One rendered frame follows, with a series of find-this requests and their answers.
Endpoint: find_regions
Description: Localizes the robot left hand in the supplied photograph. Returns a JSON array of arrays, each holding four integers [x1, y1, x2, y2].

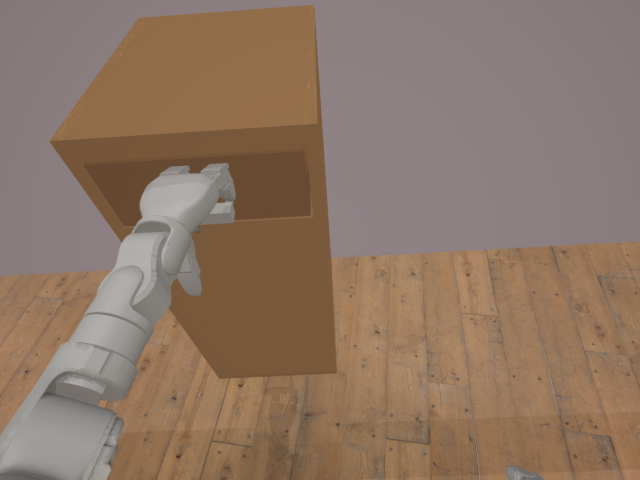
[[140, 163, 236, 296]]

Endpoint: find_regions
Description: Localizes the robot left forearm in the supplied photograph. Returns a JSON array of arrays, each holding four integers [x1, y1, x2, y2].
[[0, 215, 191, 462]]

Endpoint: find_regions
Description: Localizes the cabinet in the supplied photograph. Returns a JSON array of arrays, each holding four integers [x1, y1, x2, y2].
[[49, 5, 337, 379]]

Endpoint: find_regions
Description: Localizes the left robot upper arm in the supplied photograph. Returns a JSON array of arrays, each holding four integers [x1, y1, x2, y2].
[[0, 392, 124, 480]]

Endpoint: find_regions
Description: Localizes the drawer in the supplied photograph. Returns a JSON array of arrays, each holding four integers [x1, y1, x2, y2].
[[83, 148, 311, 226]]

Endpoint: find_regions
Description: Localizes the handle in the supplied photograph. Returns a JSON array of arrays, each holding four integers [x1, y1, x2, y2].
[[199, 201, 235, 225]]

